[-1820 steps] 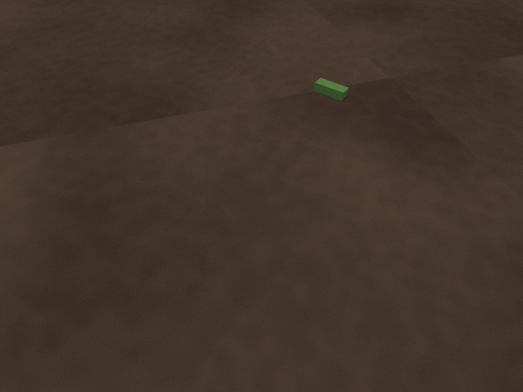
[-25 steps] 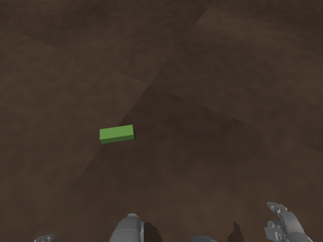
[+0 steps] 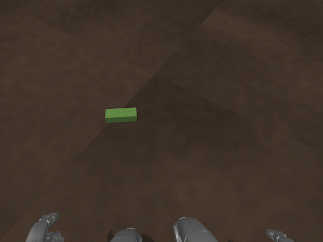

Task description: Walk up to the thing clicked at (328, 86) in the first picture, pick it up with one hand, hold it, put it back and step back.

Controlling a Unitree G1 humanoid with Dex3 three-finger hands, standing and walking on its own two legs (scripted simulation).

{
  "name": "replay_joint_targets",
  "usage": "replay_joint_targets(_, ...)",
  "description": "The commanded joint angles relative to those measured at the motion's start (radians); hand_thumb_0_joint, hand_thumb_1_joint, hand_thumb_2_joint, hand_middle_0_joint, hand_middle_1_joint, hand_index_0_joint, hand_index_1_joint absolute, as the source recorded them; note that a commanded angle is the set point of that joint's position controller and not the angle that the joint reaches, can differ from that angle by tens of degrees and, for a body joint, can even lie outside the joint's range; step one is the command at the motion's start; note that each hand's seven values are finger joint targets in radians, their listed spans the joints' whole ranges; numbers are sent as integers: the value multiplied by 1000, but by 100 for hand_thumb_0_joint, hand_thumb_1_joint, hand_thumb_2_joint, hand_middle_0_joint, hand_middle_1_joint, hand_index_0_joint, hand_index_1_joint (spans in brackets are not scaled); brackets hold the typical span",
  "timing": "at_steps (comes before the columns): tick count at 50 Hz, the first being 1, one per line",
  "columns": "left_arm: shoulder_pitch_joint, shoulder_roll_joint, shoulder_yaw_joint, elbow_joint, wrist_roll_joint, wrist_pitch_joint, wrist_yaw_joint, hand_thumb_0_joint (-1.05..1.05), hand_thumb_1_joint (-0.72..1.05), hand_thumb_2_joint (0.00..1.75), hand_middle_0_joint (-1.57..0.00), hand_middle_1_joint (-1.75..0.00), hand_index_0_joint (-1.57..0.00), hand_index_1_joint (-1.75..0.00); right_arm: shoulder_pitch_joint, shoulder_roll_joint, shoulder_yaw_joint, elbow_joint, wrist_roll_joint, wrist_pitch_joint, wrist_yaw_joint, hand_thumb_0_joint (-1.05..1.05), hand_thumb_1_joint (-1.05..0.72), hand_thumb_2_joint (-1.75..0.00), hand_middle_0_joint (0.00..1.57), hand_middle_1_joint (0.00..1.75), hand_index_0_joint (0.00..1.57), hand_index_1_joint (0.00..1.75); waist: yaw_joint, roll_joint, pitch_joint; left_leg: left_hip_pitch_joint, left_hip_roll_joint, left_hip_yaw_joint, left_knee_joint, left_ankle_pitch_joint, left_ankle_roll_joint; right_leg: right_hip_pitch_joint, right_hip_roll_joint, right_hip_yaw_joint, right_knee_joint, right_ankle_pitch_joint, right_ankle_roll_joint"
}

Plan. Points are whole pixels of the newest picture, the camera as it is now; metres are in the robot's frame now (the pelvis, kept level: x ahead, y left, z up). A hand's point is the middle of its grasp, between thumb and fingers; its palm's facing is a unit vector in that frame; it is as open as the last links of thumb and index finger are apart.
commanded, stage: step back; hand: left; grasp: from above
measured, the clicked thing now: (121, 115) +0.96 +0.26 -0.73
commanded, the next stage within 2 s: stand in 1.36 s
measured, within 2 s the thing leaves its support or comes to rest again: neither
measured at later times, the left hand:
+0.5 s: hand out of the picture -0.09 +0.27 -0.14, palm faces +0.07 -0.90 -0.43, open 7.4 cm
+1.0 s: hand out of the picture -0.07 +0.25 -0.15, palm faces +0.09 -0.93 -0.36, open 7.4 cm
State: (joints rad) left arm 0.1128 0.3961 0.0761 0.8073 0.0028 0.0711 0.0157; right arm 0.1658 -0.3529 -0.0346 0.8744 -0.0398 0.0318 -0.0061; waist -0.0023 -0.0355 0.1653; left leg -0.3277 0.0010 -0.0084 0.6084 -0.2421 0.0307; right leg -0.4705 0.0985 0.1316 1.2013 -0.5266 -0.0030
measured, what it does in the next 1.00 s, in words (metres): walks backwards: right foot, then left foot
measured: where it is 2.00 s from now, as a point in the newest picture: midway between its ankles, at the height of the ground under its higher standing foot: outside the picture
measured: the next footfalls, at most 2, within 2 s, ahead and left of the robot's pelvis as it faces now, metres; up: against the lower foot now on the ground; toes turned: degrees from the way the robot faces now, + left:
right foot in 0.16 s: -0.07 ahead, -0.14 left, +0.00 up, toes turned +2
left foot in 0.48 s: -0.10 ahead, +0.10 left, +0.00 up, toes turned +1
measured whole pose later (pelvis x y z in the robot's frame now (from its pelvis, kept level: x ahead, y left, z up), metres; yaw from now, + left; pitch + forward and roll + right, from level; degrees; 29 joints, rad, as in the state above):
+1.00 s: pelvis -0.12 -0.02 +0.00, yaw +4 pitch -3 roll +0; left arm 0.20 0.37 0.05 0.98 0.02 -0.03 -0.01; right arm 0.19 -0.38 -0.06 1.01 -0.03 -0.01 0.01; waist 0.03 0.00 0.08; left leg -0.30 0.01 -0.01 0.58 -0.22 0.00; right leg -0.23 -0.04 -0.04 0.62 -0.34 0.01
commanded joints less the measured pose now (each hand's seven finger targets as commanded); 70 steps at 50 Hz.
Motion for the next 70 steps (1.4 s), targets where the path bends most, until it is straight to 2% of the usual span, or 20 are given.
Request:
replay_joint_targets(1, 50, 165, 49, -55, 13, -27, 7, 0, 90, 90, -20, -30, -20, -30, -11, -264, -76, -97, -2, -19, -25, 0, -90, -90, 20, 30, 20, 30, -15, 190, -188, 189, 240, -216, -157, 372, 217, 15, -42, -35, -167, -15, 38)
replay_joint_targets(7, 202, 164, 49, 54, 26, -55, 1, 0, 90, 90, -20, -30, -20, -30, -60, -298, -80, -101, 17, 16, -12, 0, -90, -90, 20, 30, 20, 30, 37, 221, -296, 78, 193, -165, -62, 150, 109, 338, -68, -149, -798, 223, -28)
replay_joint_targets(8, 200, 217, 66, 54, 41, -60, 0, 0, 90, 90, -20, -30, -20, -30, -50, -249, -66, -106, 19, 15, -8, 0, -90, -90, 20, 30, 20, 30, 32, 91, -245, -113, 115, -131, 28, -36, 47, 384, -152, 30, -803, 148, -58)
replay_joint_targets(9, 162, 336, 97, 25, 45, -57, -2, 0, 90, 90, -20, -30, -20, -30, -99, -197, -55, -140, 25, 8, -17, 0, -90, -90, 20, 30, 20, 30, 70, -208, -182, -269, -83, -69, 234, -289, -19, 263, -398, 357, -913, 25, -183)
replay_joint_targets(10, 75, 399, 105, -14, 49, -58, 2, 0, 90, 90, -20, -30, -20, -30, -115, -239, -77, -132, 17, 14, -30, 0, -90, -90, 20, 30, 20, 30, 87, -232, -106, -185, -51, -158, 458, -358, -57, -11, -569, 518, -991, -36, -314)
replay_joint_targets(13, -64, 245, 65, -32, 46, -77, 13, 0, 90, 90, -20, -30, -20, -30, -23, -238, -72, -64, 31, 3, -20, 0, -90, -90, 20, 30, 20, 30, -22, -36, -82, -168, -91, -163, 556, -193, -37, 63, -342, 116, -822, 252, -183)
replay_joint_targets(19, 92, 254, 80, 10, 54, -94, -2, 0, 90, 90, -20, -30, -20, -30, -50, -220, -64, -49, 4, -29, 5, 0, -90, -90, 20, 30, 20, 30, 85, -144, -122, -179, -14, -59, 168, -282, -57, 318, -345, 159, -853, -139, -184)
replay_joint_targets(23, 66, 229, 50, 14, 42, -74, -15, 0, 90, 90, -20, -30, -20, -30, 69, -211, -78, 38, 4, -57, 6, 0, -90, -90, 20, 30, 20, 30, 10, -80, -138, 213, -45, 16, -261, -120, -15, 135, -295, 31, -725, 41, -126)
replay_joint_targets(24, 92, 182, 31, 15, 40, -72, -17, 0, 90, 90, -20, -30, -20, -30, 115, -246, -95, 55, -4, -65, 1, 0, -90, -90, 20, 30, 20, 30, -7, 45, -160, 357, 46, -161, -288, -183, 15, -19, -243, -27, -588, 45, -83)
replay_joint_targets(25, 24, 138, 20, 9, 16, -76, -19, 0, 90, 90, -20, -30, -20, -30, 88, -334, -99, 44, -6, -69, 0, 0, -90, -90, 20, 30, 20, 30, -29, 257, -133, 231, 281, -561, -412, -556, 126, -128, -103, -159, -426, -19, -11)
replay_joint_targets(26, -31, 237, 55, 18, 27, -79, -14, 0, 90, 90, -20, -30, -20, -30, 60, -390, -112, 29, 3, -70, 6, 0, -90, -90, 20, 30, 20, 30, -45, 189, -44, 24, 364, -635, -459, -667, 230, -47, -145, -82, -308, -55, -14)
replay_joint_targets(28, 26, 188, 41, 47, 11, -87, -27, 0, 90, 90, -20, -30, -20, -30, -14, -276, -72, 20, -4, -87, 1, 0, -90, -90, 20, 30, 20, 30, 19, 105, -52, 66, 243, -413, -378, -406, 159, -4, -159, -50, -330, 65, -18)
replay_joint_targets(32, 76, 180, 44, 88, 21, -98, -37, 0, 90, 90, -20, -30, -20, -30, -11, -285, -84, 24, -9, -73, 11, 0, -90, -90, 20, 30, 20, 30, -5, 221, -91, 26, 193, -275, -335, -358, 129, 159, -112, -151, -518, 70, -8)
replay_joint_targets(35, 144, 167, 47, 134, 32, -115, -20, 0, 90, 90, -20, -30, -20, -30, -26, -223, -64, 16, 10, -49, 13, 0, -90, -90, 20, 30, 20, 30, 52, 120, -118, -107, 125, -160, -149, -307, 60, 417, -72, -161, -770, 210, -25)
replay_joint_targets(37, 187, 301, 78, 134, 46, -129, -6, 0, 90, 90, -20, -30, -20, -30, -41, -152, -44, -10, 15, -48, 4, 0, -90, -90, 20, 30, 20, 30, 86, -167, -118, -319, -66, -53, 227, -333, -8, 444, -397, 388, -999, -159, -156)
replay_joint_targets(38, 115, 332, 86, 101, 46, -131, -8, 0, 90, 90, -20, -30, -20, -30, -29, -219, -64, 4, 7, -48, -5, 0, -90, -90, 20, 30, 20, 30, 67, -90, -51, -262, -3, -120, 330, -339, -21, 288, -521, 471, -1014, -215, -248)
replay_joint_targets(48, 11, 194, 15, 83, 14, -117, -10, 0, 90, 90, -20, -30, -20, -30, 51, -174, -60, 94, 8, -70, 1, 0, -90, -90, 20, 30, 20, 30, -12, -40, -171, 201, 9, 5, -171, 85, -23, 158, -275, -50, -679, 533, -94)
replay_joint_targets(51, 41, 170, 4, 121, -10, -95, -6, 0, 90, 90, -20, -30, -20, -30, -66, -287, -66, 70, 15, -73, -5, 0, -90, -90, 20, 30, 20, 30, 30, 143, -192, 23, 267, -293, -260, -16, 124, 257, -125, -129, -589, 116, -18)
replay_joint_targets(56, 35, 193, 1, 178, 0, -116, -5, 0, 90, 90, -20, -30, -20, -30, -121, -212, -32, 106, 23, -70, -3, 0, -90, -90, 20, 30, 20, 30, 28, 128, -204, 80, 146, -123, -186, 187, 10, 340, -191, -55, -743, 428, -34)
replay_joint_targets(70, -50, 152, -30, 240, 0, -111, -7, 0, 90, 90, -20, -30, -20, -30, -179, -204, -27, 180, 32, -72, 3, 0, -90, -90, 20, 30, 20, 30, 7, 64, -256, 274, 146, -76, -258, 350, -2, 359, -218, -58, -857, 531, -7)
